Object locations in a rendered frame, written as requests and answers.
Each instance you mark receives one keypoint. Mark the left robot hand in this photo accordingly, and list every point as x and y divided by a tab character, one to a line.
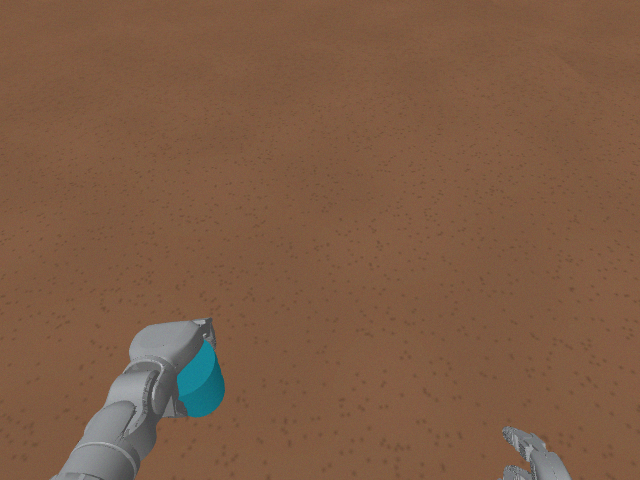
177	343

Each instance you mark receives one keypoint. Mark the cup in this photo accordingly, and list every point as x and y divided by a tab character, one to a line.
201	384

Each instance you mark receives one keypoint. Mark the left robot arm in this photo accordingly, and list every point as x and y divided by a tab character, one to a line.
123	432

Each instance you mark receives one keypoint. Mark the right robot hand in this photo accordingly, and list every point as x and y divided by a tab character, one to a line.
544	465

